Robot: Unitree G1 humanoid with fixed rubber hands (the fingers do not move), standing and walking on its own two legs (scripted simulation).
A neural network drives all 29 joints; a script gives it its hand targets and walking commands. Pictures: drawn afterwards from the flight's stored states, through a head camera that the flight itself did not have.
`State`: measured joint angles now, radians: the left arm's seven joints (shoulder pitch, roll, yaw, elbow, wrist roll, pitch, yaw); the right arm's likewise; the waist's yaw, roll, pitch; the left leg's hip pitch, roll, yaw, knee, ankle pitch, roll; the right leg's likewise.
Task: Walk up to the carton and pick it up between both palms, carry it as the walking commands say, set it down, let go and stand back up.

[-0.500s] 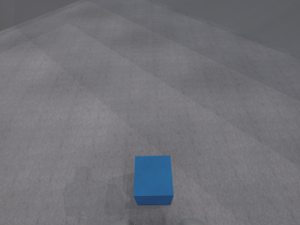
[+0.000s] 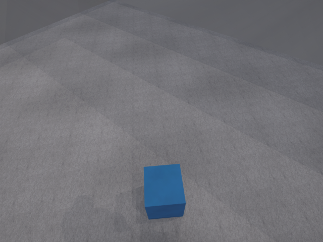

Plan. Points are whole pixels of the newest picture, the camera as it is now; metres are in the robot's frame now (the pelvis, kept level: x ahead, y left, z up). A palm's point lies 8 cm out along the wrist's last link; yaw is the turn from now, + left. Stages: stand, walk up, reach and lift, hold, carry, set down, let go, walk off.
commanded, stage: walk up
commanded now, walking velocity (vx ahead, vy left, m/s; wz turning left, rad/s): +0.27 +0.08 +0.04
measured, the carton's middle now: (163, 192) +0.45 +0.04 -0.64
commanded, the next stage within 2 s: stand in 0.94 s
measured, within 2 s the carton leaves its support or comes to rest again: neither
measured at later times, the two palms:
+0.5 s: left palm out of the picture +0.03 +0.26 -0.14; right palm out of the picture +0.08 -0.17 -0.13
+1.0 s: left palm out of the picture +0.04 +0.25 -0.14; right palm out of the picture +0.05 -0.16 -0.14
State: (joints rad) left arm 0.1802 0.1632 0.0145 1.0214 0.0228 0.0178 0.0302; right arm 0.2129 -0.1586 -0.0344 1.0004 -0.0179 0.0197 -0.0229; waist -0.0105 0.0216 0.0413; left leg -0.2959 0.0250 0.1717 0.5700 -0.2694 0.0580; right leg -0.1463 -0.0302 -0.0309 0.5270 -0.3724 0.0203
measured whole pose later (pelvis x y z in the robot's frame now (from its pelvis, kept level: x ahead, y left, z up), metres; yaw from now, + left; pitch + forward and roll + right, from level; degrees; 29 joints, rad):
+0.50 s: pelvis +0.04 +0.05 +0.01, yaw +0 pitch -3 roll +1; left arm 0.28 0.13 -0.01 1.14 0.00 0.01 0.04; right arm 0.20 -0.14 -0.03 1.10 0.00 0.01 -0.04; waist 0.01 -0.02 0.06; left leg -0.16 -0.01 0.10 0.44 -0.23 0.04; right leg -0.08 -0.05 -0.01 0.45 -0.32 0.03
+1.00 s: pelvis +0.06 +0.04 +0.01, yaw +2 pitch -2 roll +1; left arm 0.29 0.11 0.00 1.17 0.00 -0.01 0.05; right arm 0.28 -0.11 -0.01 1.17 0.00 -0.01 -0.04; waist -0.02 -0.01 0.03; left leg -0.13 -0.02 0.08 0.38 -0.22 0.03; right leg -0.04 -0.05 -0.04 0.37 -0.31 0.03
